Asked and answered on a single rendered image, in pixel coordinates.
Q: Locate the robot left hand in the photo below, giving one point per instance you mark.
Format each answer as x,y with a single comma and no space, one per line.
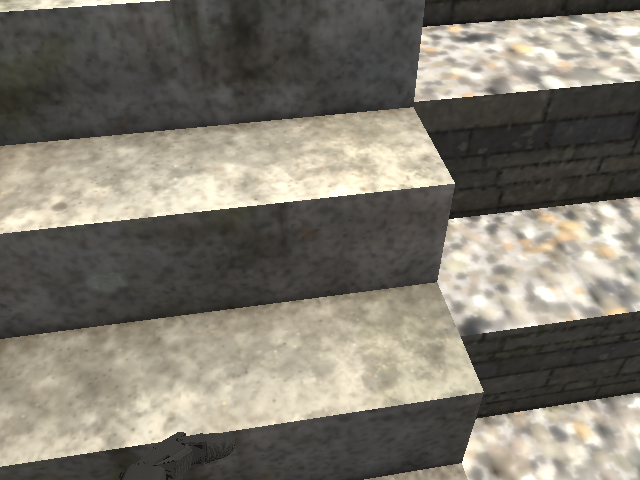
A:
178,453

